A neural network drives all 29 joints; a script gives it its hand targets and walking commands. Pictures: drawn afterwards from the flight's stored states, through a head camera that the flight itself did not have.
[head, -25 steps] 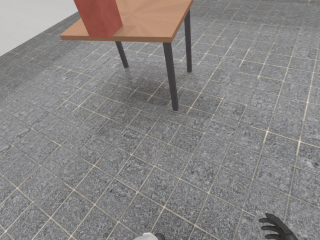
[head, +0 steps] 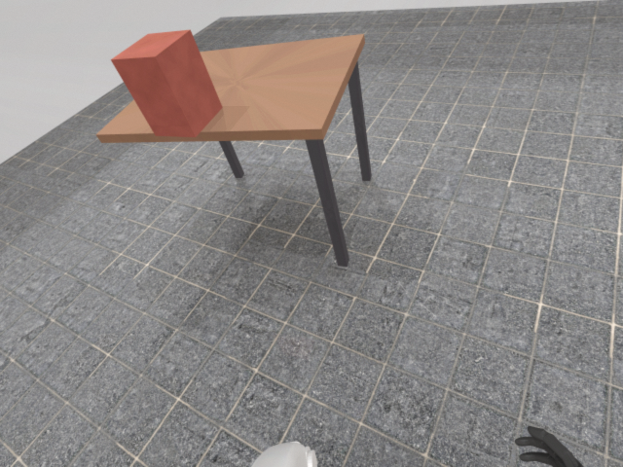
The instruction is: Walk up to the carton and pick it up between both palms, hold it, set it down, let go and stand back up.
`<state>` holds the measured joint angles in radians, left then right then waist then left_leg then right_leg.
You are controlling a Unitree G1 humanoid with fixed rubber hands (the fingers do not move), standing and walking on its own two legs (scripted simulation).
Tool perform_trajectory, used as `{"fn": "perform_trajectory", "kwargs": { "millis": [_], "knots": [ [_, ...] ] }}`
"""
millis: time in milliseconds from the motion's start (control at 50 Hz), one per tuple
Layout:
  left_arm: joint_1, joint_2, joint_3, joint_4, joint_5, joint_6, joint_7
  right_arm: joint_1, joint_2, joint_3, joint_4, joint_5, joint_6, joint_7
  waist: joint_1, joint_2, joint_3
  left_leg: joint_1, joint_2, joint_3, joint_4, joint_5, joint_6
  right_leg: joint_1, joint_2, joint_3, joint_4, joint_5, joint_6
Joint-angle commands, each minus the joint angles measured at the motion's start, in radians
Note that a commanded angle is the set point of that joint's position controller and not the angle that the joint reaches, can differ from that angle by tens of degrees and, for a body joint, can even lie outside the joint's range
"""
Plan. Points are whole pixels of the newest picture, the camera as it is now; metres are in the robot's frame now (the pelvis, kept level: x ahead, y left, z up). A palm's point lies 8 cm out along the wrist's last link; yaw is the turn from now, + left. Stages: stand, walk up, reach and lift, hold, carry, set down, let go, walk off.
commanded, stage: walk up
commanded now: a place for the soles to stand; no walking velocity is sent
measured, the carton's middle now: (171, 85) +1.16 +0.44 +0.04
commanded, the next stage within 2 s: none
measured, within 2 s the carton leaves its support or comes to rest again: neither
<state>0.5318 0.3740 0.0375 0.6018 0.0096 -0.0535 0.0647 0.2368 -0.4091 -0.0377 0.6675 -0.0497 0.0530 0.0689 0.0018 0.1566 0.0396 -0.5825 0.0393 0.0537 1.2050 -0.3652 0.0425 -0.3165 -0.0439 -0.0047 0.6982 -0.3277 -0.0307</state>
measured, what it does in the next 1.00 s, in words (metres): walks ahead: left foot, then right foot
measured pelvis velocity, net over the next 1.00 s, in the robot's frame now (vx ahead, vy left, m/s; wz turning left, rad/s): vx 0.38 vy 0.08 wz -0.14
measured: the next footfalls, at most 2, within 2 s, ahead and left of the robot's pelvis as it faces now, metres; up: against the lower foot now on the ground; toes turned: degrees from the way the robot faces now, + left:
left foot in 0.32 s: +0.32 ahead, +0.19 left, +0.00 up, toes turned +5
right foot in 0.90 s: +0.48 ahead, -0.05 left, +0.00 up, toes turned -8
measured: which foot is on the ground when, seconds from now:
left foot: up 0.00-0.30, down 0.32-0.92, up 0.94-1.00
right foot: down 0.00-0.32, up 0.34-0.88, down 0.90-1.00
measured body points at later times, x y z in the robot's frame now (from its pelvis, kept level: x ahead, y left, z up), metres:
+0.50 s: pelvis +0.20 +0.12 +0.00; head +0.19 +0.09 +0.45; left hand +0.30 +0.44 -0.06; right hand +0.31 -0.18 -0.11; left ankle +0.28 +0.19 -0.72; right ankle +0.14 -0.03 -0.63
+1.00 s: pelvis +0.38 +0.08 -0.01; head +0.39 +0.01 +0.43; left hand +0.48 +0.41 -0.06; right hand +0.44 -0.22 -0.15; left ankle +0.31 +0.20 -0.66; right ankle +0.44 -0.04 -0.72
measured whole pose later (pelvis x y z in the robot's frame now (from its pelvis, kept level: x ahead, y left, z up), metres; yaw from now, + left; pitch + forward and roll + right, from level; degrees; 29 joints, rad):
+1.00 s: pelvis +0.38 +0.08 -0.01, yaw -8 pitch -4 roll +2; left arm 0.43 0.41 0.04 0.67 0.01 -0.04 0.10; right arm 0.30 -0.41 -0.04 0.66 -0.04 0.07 0.05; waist 0.00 0.11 0.10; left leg -0.26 0.02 0.12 1.09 -0.56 0.03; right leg -0.40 -0.03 0.01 0.76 -0.29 -0.02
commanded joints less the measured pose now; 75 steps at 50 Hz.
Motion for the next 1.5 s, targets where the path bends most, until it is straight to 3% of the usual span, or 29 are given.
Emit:
{"fn": "perform_trajectory", "kwargs": {
  "millis": [0,100,220,260,300,320,340,360,380,420,480,620,800,840,860,880,900,920,940,1000,1060,1220,1340,1380,1400,1420,1440,1460,1480],
  "knots": [
    [0.063,0.276,0.098,-0.095,0.025,-0.040,0.025,-0.047,-0.152,-0.098,-0.175,-0.019,-0.010,0.019,0.028,-0.207,-0.001,-0.217,0.073,-0.112,-0.050,0.072,-0.050,0.218,-0.207,0.469,-0.366,-0.075,-0.149],
    [0.087,0.304,0.106,-0.090,0.025,-0.041,0.036,-0.136,-0.131,-0.094,-0.217,-0.018,-0.013,0.032,0.053,-0.209,0.001,-0.280,0.100,-0.125,-0.197,0.125,-0.033,0.337,-0.237,0.406,-0.288,0.239,-0.197],
    [0.023,0.308,0.107,-0.119,0.025,-0.029,0.045,-0.160,-0.133,-0.098,-0.225,-0.011,-0.022,0.041,0.048,-0.208,0.015,-0.134,0.104,-0.139,-0.444,0.191,-0.004,0.338,-0.247,0.308,-0.213,0.290,-0.153],
    [-0.049,0.332,0.112,-0.129,0.025,-0.023,0.045,-0.066,-0.137,-0.113,-0.192,-0.004,-0.028,0.040,-0.010,-0.241,-0.020,0.086,0.101,-0.140,-0.490,0.189,-0.002,0.219,-0.249,0.254,-0.194,0.229,-0.120],
    [-0.119,0.285,0.094,-0.148,0.017,-0.014,0.036,0.172,-0.194,-0.144,-0.120,-0.007,-0.042,0.023,-0.135,-0.127,-0.109,0.497,0.074,-0.138,-0.628,0.220,0.027,0.004,-0.160,0.119,0.146,0.230,-0.060],
    [-0.043,0.208,0.064,-0.147,0.013,-0.015,0.027,0.264,-0.275,-0.172,-0.096,-0.015,-0.050,0.005,-0.156,0.050,-0.195,0.666,0.135,-0.210,-0.649,0.047,0.045,-0.103,-0.103,0.062,0.383,0.083,-0.032],
    [-0.001,0.138,0.037,-0.162,0.002,-0.013,0.014,0.234,-0.330,-0.177,-0.127,-0.021,-0.047,-0.010,-0.138,0.242,-0.216,0.717,0.285,-0.429,-0.779,-0.228,0.055,-0.291,0.018,0.049,0.550,-0.329,-0.025],
    [-0.044,0.214,0.061,-0.176,-0.012,0.006,0.029,0.189,-0.328,-0.173,-0.157,0.017,-0.036,-0.023,-0.129,0.163,-0.103,0.531,0.352,-0.671,-1.030,-0.580,0.047,-0.379,0.071,0.087,0.645,-0.242,0.001],
    [-0.099,0.254,0.070,-0.167,-0.017,0.021,0.025,0.131,-0.293,-0.166,-0.161,0.043,-0.023,-0.026,-0.095,0.019,0.054,0.384,0.350,-0.667,-1.123,-0.665,0.001,-0.367,0.050,0.100,0.696,-0.152,-0.013],
    [-0.098,0.249,0.078,-0.100,-0.017,0.036,0.003,0.105,-0.281,-0.161,-0.154,0.030,-0.023,-0.044,-0.069,-0.108,0.145,0.302,0.267,-0.441,-1.042,-0.417,-0.011,-0.325,0.004,0.114,0.656,-0.057,-0.009],
    [-0.060,0.244,0.090,-0.037,-0.016,0.032,-0.009,0.113,-0.218,-0.136,-0.142,0.022,-0.047,-0.040,-0.056,-0.113,0.122,0.329,0.204,-0.250,-1.016,-0.166,-0.039,-0.253,0.005,0.129,0.513,-0.002,0.016],
    [-0.097,0.255,0.093,0.000,-0.011,0.054,-0.006,0.120,-0.201,-0.128,-0.165,0.022,-0.039,-0.029,-0.056,-0.094,0.168,0.408,0.190,-0.135,-1.049,-0.252,-0.014,-0.299,0.027,0.066,0.401,0.039,0.030],
    [-0.218,0.215,0.055,-0.015,-0.005,0.015,-0.004,0.176,-0.183,-0.113,-0.144,-0.001,-0.033,-0.027,-0.110,-0.030,0.158,0.555,0.191,-0.016,-0.885,0.162,0.087,-0.288,-0.008,-0.048,0.074,0.018,0.006],
    [-0.158,0.199,0.055,0.009,-0.002,0.002,0.004,0.101,-0.170,-0.104,-0.153,-0.003,-0.031,-0.020,-0.060,-0.029,0.115,0.459,0.175,0.058,-0.746,0.363,0.097,-0.093,0.003,-0.082,-0.038,0.096,-0.011],
    [-0.067,0.197,0.063,0.045,0.004,-0.003,0.018,0.041,-0.168,-0.103,-0.162,-0.006,-0.026,-0.016,0.005,-0.067,0.059,0.414,0.145,0.101,-0.624,0.376,0.083,0.050,0.020,-0.100,-0.124,0.214,-0.016],
    [0.036,0.246,0.089,0.082,0.013,-0.003,0.038,0.034,-0.156,-0.096,-0.160,-0.007,-0.025,-0.012,0.061,-0.145,-0.059,0.393,0.106,0.103,-0.432,0.421,0.072,0.219,0.053,-0.073,-0.134,0.232,-0.025],
    [0.143,0.298,0.107,0.096,0.017,-0.001,0.053,0.045,-0.154,-0.091,-0.165,-0.008,-0.018,-0.014,0.119,-0.214,-0.151,0.273,0.078,0.061,-0.220,0.337,0.065,0.371,0.003,0.085,-0.150,0.156,-0.061],
    [0.202,0.389,0.133,0.091,0.029,0.000,0.068,0.051,-0.106,-0.082,-0.196,-0.008,-0.012,-0.015,0.111,-0.411,-0.133,0.054,-0.026,0.004,-0.052,-0.120,0.028,0.433,-0.228,0.547,-0.247,0.208,-0.147],
    [0.139,0.418,0.127,0.043,0.020,0.003,0.069,0.003,-0.189,-0.107,-0.217,-0.004,0.011,-0.015,0.108,-0.352,-0.093,-0.062,-0.056,-0.133,0.046,-0.283,0.009,0.378,-0.346,0.871,-0.351,0.085,-0.254],
    [0.051,0.367,0.113,-0.003,0.017,-0.005,0.071,0.018,-0.198,-0.114,-0.197,-0.017,0.019,-0.023,0.029,-0.193,0.025,-0.137,0.028,-0.154,0.158,-0.183,-0.019,0.277,-0.276,0.661,-0.263,0.185,-0.221],
    [0.067,0.321,0.092,-0.004,0.026,-0.013,0.064,0.028,-0.146,-0.101,-0.181,-0.038,0.019,-0.011,0.011,-0.198,-0.056,-0.082,0.052,-0.126,0.111,-0.080,-0.040,0.200,-0.219,0.420,-0.197,0.416,-0.198],
    [0.016,0.344,0.120,-0.080,0.052,-0.021,0.082,-0.077,-0.148,-0.109,-0.236,-0.042,0.039,0.007,0.018,-0.175,-0.008,-0.197,0.099,-0.153,-0.001,0.020,-0.050,0.149,-0.290,0.428,-0.183,0.233,-0.243],
    [-0.059,0.369,0.123,-0.121,0.052,-0.020,0.085,-0.090,-0.162,-0.121,-0.268,-0.029,0.025,0.022,0.012,-0.219,0.001,-0.012,0.125,-0.167,-0.295,0.032,-0.021,0.074,-0.293,0.355,-0.129,0.127,-0.200],
    [-0.119,0.364,0.115,-0.128,0.048,-0.012,0.079,-0.014,-0.163,-0.132,-0.248,-0.019,0.017,0.019,-0.038,-0.230,-0.013,0.177,0.102,-0.144,-0.427,0.045,-0.014,-0.034,-0.277,0.307,-0.092,0.084,-0.164],
    [-0.177,0.344,0.100,-0.133,0.040,-0.003,0.074,0.106,-0.179,-0.142,-0.213,-0.010,0.004,0.014,-0.108,-0.175,-0.049,0.411,0.094,-0.167,-0.596,0.093,0.011,-0.165,-0.224,0.209,0.058,0.031,-0.117],
    [-0.079,0.254,0.070,-0.118,0.025,-0.003,0.062,0.183,-0.255,-0.163,-0.177,-0.021,-0.012,0.001,-0.117,0.051,-0.152,0.614,0.111,-0.226,-0.682,-0.019,0.023,-0.246,-0.107,0.092,0.321,-0.082,-0.054],
    [-0.045,0.172,0.045,-0.115,0.013,0.000,0.054,0.158,-0.314,-0.170,-0.197,-0.031,-0.017,-0.002,-0.093,0.223,-0.141,0.638,0.250,-0.382,-0.750,-0.101,0.043,-0.405,0.037,0.074,0.525,-0.403,-0.015],
    [-0.063,0.216,0.062,-0.122,0.001,0.015,0.077,0.133,-0.313,-0.166,-0.228,0.000,-0.016,-0.015,-0.111,0.127,-0.062,0.503,0.347,-0.551,-0.921,-0.204,0.082,-0.448,0.075,0.059,0.593,-0.321,0.028],
    [-0.132,0.254,0.066,-0.131,-0.006,0.028,0.081,0.108,-0.272,-0.161,-0.226,0.028,-0.005,-0.018,-0.098,0.020,0.072,0.357,0.324,-0.543,-1.001,-0.339,0.027,-0.426,0.046,0.104,0.629,-0.230,0.014]
  ]
}}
